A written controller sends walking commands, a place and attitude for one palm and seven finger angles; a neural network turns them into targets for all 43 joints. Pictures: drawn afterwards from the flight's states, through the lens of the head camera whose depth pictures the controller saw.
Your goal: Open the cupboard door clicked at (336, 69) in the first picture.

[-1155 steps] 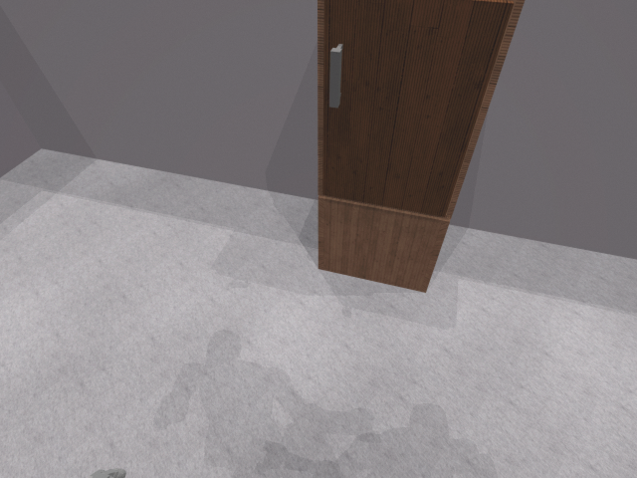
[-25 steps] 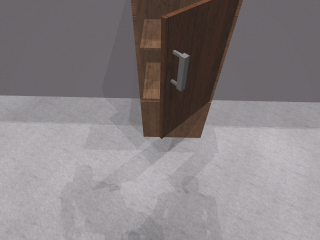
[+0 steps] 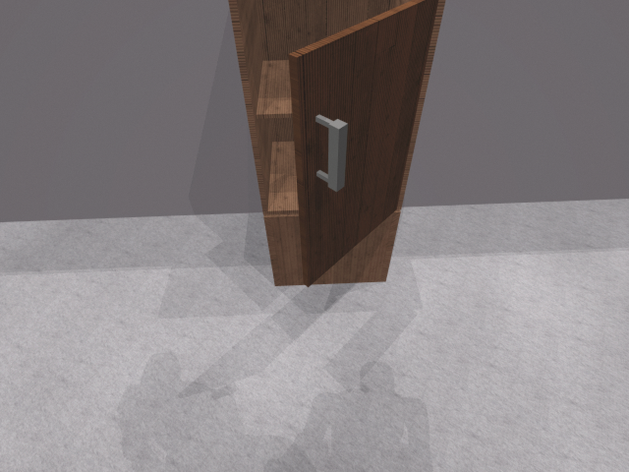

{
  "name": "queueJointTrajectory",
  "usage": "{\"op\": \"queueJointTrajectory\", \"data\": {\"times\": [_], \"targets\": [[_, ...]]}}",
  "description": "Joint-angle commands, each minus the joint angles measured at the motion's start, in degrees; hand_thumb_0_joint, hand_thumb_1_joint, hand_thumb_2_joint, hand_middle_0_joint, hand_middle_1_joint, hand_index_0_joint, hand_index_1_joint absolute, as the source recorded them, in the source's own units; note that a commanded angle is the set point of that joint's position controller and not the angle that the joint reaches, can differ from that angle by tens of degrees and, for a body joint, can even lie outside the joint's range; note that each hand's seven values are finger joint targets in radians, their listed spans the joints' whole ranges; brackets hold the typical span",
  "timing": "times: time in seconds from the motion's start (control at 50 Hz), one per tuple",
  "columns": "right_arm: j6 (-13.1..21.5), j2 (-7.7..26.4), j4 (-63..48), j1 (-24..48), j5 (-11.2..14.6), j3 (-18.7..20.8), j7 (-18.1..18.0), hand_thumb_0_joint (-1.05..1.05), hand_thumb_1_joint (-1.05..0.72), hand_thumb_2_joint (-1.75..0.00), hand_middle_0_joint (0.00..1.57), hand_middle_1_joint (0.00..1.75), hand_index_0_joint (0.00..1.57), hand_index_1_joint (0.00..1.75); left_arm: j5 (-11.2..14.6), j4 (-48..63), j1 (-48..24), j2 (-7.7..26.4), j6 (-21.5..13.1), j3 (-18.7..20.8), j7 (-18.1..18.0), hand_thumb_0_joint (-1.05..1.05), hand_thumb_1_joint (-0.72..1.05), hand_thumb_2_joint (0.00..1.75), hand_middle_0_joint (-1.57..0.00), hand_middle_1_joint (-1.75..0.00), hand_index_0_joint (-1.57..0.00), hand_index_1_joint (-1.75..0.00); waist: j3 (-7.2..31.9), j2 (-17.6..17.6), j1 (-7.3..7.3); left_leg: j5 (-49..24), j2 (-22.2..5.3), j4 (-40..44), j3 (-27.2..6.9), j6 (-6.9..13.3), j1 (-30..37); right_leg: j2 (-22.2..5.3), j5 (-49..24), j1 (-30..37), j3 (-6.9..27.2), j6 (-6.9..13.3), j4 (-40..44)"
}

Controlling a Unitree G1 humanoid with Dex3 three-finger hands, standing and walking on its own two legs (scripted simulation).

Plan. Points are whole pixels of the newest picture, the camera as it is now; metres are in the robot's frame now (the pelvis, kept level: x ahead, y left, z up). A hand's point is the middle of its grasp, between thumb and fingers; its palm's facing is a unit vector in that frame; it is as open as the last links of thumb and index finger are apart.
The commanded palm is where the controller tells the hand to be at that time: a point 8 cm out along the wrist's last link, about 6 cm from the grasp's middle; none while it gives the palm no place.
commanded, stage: let the arm hang, fingers relaxed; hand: left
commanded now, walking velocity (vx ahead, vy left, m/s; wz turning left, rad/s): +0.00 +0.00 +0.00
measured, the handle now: (329, 153) +0.63 +0.00 +0.06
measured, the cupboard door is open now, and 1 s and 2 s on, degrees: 44 44 44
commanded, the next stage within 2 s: look to check the result in 0.10 s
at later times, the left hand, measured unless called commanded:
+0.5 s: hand out of the picture -0.02 +0.15 -0.17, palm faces +0.05 -0.98 -0.19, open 7.4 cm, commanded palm none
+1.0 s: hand out of the picture -0.01 +0.16 -0.18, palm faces +0.03 -0.98 -0.20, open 7.4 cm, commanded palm none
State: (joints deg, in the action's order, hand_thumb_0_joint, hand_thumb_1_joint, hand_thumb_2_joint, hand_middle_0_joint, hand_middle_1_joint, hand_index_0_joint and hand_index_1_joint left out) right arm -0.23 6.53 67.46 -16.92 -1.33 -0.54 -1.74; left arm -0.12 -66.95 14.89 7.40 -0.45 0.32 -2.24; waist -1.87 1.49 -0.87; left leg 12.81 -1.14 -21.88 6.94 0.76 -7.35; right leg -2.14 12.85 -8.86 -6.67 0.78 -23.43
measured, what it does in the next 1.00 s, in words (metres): stands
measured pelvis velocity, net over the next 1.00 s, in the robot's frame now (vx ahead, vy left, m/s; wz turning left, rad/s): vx -0.01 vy -0.01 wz -0.03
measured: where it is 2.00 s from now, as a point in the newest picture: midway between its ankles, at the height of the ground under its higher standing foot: outside the picture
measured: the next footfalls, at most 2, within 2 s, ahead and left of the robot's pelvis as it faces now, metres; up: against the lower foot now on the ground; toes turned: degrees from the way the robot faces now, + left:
left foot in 1.76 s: +0.10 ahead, +0.10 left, +0.00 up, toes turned -26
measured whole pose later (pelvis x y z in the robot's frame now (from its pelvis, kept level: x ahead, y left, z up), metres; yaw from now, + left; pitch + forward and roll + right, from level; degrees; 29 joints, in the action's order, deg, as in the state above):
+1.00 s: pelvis -0.01 -0.01 +0.00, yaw -2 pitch -1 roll +0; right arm -1.6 7.4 65.4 -15.4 -1.4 1.0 -2.2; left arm -0.5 -65.4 15.3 7.0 0.8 2.0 -1.6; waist -3.4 1.4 -0.3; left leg 14.2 -3.2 -25.6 8.2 -0.3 -10.0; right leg -0.4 13.2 -11.7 -5.4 2.0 -26.0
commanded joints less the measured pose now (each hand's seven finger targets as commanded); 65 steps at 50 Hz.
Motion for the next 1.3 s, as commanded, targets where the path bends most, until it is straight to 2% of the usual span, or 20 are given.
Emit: {"op": "queueJointTrajectory", "data": {"times": [0.0,0.08,0.2,0.28,0.4,0.6,0.82,0.86,0.96,1.02,1.08,1.12,1.14,1.16,1.18,1.2,1.22,1.24,1.26,1.28], "targets": [[0.60,4.15,-1.09,-4.50,0.21,0.82,-0.30,0.00,-0.90,-0.90,0.20,0.30,0.20,0.30,-0.24,1.05,4.86,5.42,-0.71,1.16,-0.14,0.00,0.90,0.90,-0.20,-0.30,-0.20,-0.30,-3.88,-0.75,0.54,-4.97,-5.31,4.84,-5.80,0.65,-3.46,-5.40,-5.26,-0.92,5.83,1.33,4.89],[0.59,4.24,-1.29,-4.75,0.33,0.94,-0.32,0.00,-0.90,-0.90,0.20,0.30,0.20,0.30,-0.26,0.97,5.49,5.32,-0.88,1.26,-0.18,0.00,0.90,0.90,-0.20,-0.30,-0.20,-0.30,-3.09,-1.95,0.54,-5.37,-5.34,4.39,-5.70,0.70,-2.52,-5.38,-5.61,-0.98,5.70,1.39,5.13],[0.46,4.07,-1.14,-4.91,0.22,0.97,-0.35,0.00,-0.90,-0.90,0.20,0.30,0.20,0.30,-0.28,0.80,5.67,4.99,-0.84,1.18,-0.19,0.00,0.90,0.90,-0.20,-0.30,-0.20,-0.30,-3.96,-1.40,0.28,-4.02,-5.22,4.52,-5.66,0.61,-2.77,-5.33,-4.08,-1.91,6.05,1.45,5.50],[0.55,4.13,-1.36,-5.08,0.35,1.04,-0.39,0.00,-0.90,-0.90,0.20,0.30,0.20,0.30,-0.29,0.84,6.09,4.92,-0.99,1.31,-0.24,0.00,0.90,0.90,-0.20,-0.30,-0.20,-0.30,-2.88,-1.29,0.34,-4.90,-5.32,4.31,-5.68,0.64,-2.30,-5.31,-4.99,-1.23,5.93,1.50,5.53],[0.40,4.25,-1.48,-4.83,0.25,1.09,-0.38,0.00,-0.90,-0.90,0.20,0.30,0.20,0.30,-0.32,0.87,5.93,4.81,-0.94,1.26,-0.20,0.00,0.90,0.90,-0.20,-0.30,-0.20,-0.30,-4.37,-1.19,0.16,-3.62,-5.33,4.39,-5.63,0.43,-2.77,-5.23,-3.65,-2.30,6.05,1.41,5.94],[0.26,4.36,-1.61,-4.69,0.19,1.12,-0.23,0.00,-0.90,-0.90,0.20,0.30,0.20,0.30,-0.34,1.31,5.48,5.39,-0.91,1.41,-0.13,0.00,0.90,0.90,-0.20,-0.30,-0.20,-0.30,-4.44,-1.69,0.20,-2.47,-5.07,4.22,-5.54,0.33,-3.26,-5.42,-1.65,-2.57,6.12,1.48,6.50],[0.50,4.70,-1.71,-4.20,0.20,1.15,-0.33,0.00,-0.90,-0.90,0.20,0.30,0.20,0.30,-0.28,1.49,4.82,5.52,-0.93,1.47,-0.06,0.00,0.90,0.90,-0.20,-0.30,-0.20,-0.30,-3.43,-0.92,0.39,-4.61,-5.40,4.41,-5.92,0.38,-2.61,-5.42,-4.30,-1.50,5.92,1.54,5.87],[0.02,4.80,-1.79,-4.17,0.16,1.52,-0.58,0.00,-0.90,-0.90,0.20,0.30,0.20,0.30,-0.36,1.74,4.59,5.60,-0.52,1.90,-0.02,0.00,0.90,0.90,-0.20,-0.30,-0.20,-0.30,-3.88,-1.36,0.22,-3.91,-5.81,2.84,-4.77,0.17,-2.05,-5.40,-4.88,-3.23,7.06,1.72,5.43],[-1.16,6.47,-4.55,-2.98,0.12,3.26,-0.98,0.00,-0.90,-0.90,0.20,0.30,0.20,0.30,-0.92,4.86,1.86,8.40,1.04,4.28,0.61,0.00,0.90,0.90,-0.20,-0.30,-0.20,-0.30,-2.96,-3.29,-0.23,1.11,-6.28,-2.36,-1.37,-0.19,-3.64,-6.21,-5.06,-6.94,10.80,3.19,2.73],[-1.44,6.92,-6.84,-1.68,0.09,4.08,-1.07,0.00,-0.90,-0.90,0.20,0.30,0.20,0.30,-1.16,7.09,0.47,9.26,1.76,5.31,1.01,0.00,0.90,0.90,-0.20,-0.30,-0.20,-0.30,-3.14,-4.46,-0.15,4.61,-6.33,-4.45,-0.55,-0.16,-4.28,-6.23,-2.39,-10.19,13.16,3.83,2.44],[-1.17,8.25,-8.64,-1.41,0.07,4.68,-1.18,0.00,-0.90,-0.90,0.20,0.30,0.20,0.30,-1.19,9.06,-0.80,9.14,1.94,5.80,1.31,0.00,0.90,0.90,-0.20,-0.30,-0.20,-0.30,-0.83,-0.87,-0.36,4.74,-8.73,-3.26,-2.37,0.68,-2.76,-3.98,-2.74,-12.13,13.21,3.29,-0.79],[-0.71,10.65,-9.56,-1.05,-0.14,5.28,-1.31,0.00,-0.90,-0.90,0.20,0.30,0.20,0.30,-1.32,10.83,-2.02,8.35,2.16,5.81,1.84,0.00,0.90,0.90,-0.20,-0.30,-0.20,-0.30,-0.87,4.58,-0.40,4.07,-14.03,1.36,-6.53,2.73,-1.29,-0.29,-3.67,-15.26,9.73,1.79,-8.22],[-0.50,12.37,-10.12,-1.04,-0.32,5.73,-1.45,0.00,-0.90,-0.90,0.20,0.30,0.20,0.30,-1.38,11.64,-2.29,7.55,2.31,5.82,2.12,0.00,0.90,0.90,-0.20,-0.30,-0.20,-0.30,0.01,8.63,-0.39,2.88,-18.30,4.23,-9.63,4.82,-1.03,1.56,-0.64,-16.12,6.91,0.95,-15.46],[-0.21,13.28,-10.63,-1.10,-0.52,6.07,-1.48,0.00,-0.90,-0.90,0.20,0.30,0.20,0.30,-1.49,12.57,-3.56,7.27,2.61,5.89,2.37,0.00,0.90,0.90,-0.20,-0.30,-0.20,-0.30,-0.05,10.93,-0.72,-0.30,-22.73,6.84,-11.49,7.51,-1.19,1.93,9.96,-17.89,4.91,0.20,-24.72],[0.01,13.41,-11.23,-1.10,-0.69,6.01,-1.42,0.00,-0.90,-0.90,0.20,0.30,0.20,0.30,-1.54,13.55,-4.58,6.87,2.83,5.96,2.47,0.00,0.90,0.90,-0.20,-0.30,-0.20,-0.30,-0.04,10.27,-0.74,-3.49,-24.80,7.52,-12.54,9.52,-0.66,1.00,15.56,-19.65,5.61,-0.02,-30.82],[0.19,13.70,-11.91,0.23,-0.98,5.93,-1.40,0.00,-0.90,-0.90,0.20,0.30,0.20,0.30,-1.50,14.23,-5.32,6.71,2.76,6.03,2.71,0.00,0.90,0.90,-0.20,-0.30,-0.20,-0.30,-0.95,8.58,-0.24,-7.89,-24.66,6.12,-10.57,9.78,-1.02,0.00,16.73,-20.14,6.41,-0.13,-31.49],[0.33,13.78,-12.57,1.79,-1.19,5.87,-1.33,0.00,-0.90,-0.90,0.20,0.30,0.20,0.30,-1.39,14.52,-5.16,6.27,2.54,5.93,2.89,0.00,0.90,0.90,-0.20,-0.30,-0.20,-0.30,-0.63,6.84,0.49,-13.21,-23.74,3.77,-7.46,8.91,-0.98,-0.73,16.24,-18.49,6.24,-0.18,-28.72],[0.23,14.27,-13.03,2.98,-1.29,5.87,-1.22,0.00,-0.90,-0.90,0.20,0.30,0.20,0.30,-1.32,14.49,-4.34,5.95,2.38,5.73,2.99,0.00,0.90,0.90,-0.20,-0.30,-0.20,-0.30,-0.17,6.35,0.97,-16.86,-22.44,1.47,-4.32,7.61,-0.56,-0.59,15.56,-15.96,4.67,-0.27,-25.00],[0.03,14.81,-13.39,3.36,-1.23,5.99,-1.11,0.00,-0.90,-0.90,0.20,0.30,0.20,0.30,-1.27,14.35,-3.15,6.27,2.24,5.70,3.04,0.00,0.90,0.90,-0.20,-0.30,-0.20,-0.30,0.64,5.97,1.24,-18.22,-21.08,-1.44,-1.73,6.10,-0.61,0.01,13.16,-12.77,3.26,-0.35,-20.55],[-0.16,14.97,-13.78,4.07,-0.91,6.13,-0.92,0.00,-0.90,-0.90,0.20,0.30,0.20,0.30,-1.31,14.07,-1.03,6.85,2.06,5.94,3.01,0.00,0.90,0.90,-0.20,-0.30,-0.20,-0.30,1.04,4.14,2.34,-16.32,-19.63,-5.18,0.37,4.20,-2.31,0.52,7.20,-8.71,2.56,-0.29,-14.80]]}}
